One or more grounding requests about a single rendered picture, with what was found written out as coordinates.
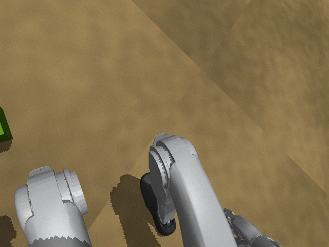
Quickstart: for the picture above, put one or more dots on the carton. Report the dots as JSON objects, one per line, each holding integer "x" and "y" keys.
{"x": 5, "y": 133}

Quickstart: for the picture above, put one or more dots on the right robot hand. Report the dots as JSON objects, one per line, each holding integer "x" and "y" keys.
{"x": 242, "y": 228}

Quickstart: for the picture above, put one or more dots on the right robot arm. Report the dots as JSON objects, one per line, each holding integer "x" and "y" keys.
{"x": 265, "y": 241}

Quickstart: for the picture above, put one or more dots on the right robot foot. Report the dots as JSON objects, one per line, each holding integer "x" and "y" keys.
{"x": 151, "y": 203}

